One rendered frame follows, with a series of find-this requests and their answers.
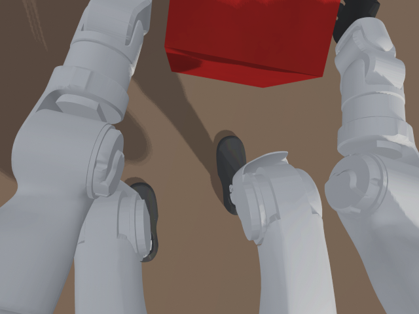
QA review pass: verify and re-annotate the right robot forearm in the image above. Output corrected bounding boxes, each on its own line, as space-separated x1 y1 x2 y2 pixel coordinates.
335 17 419 167

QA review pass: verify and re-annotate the robot right upper arm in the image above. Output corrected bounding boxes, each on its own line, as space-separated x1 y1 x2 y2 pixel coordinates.
325 152 419 314

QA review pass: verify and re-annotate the carton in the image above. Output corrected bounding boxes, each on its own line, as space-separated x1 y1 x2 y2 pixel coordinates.
164 0 340 88

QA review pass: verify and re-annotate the right robot thigh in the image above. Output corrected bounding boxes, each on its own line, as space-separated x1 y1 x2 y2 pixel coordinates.
238 164 337 314

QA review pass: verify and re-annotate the robot right foot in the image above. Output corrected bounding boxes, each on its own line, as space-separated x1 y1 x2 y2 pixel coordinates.
216 135 246 215

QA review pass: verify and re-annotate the robot right hand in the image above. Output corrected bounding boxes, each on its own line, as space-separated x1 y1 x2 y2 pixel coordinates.
333 0 380 43

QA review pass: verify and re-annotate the robot left upper arm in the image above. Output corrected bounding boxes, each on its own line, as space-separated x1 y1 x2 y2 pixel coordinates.
0 109 124 314

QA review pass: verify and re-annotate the left robot forearm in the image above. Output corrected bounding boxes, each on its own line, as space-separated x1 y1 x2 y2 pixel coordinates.
11 0 152 176

